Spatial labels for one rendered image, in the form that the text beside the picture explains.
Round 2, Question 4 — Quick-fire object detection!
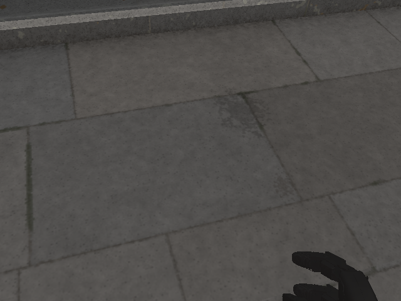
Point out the robot right hand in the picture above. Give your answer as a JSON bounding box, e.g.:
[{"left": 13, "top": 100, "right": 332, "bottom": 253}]
[{"left": 282, "top": 251, "right": 378, "bottom": 301}]

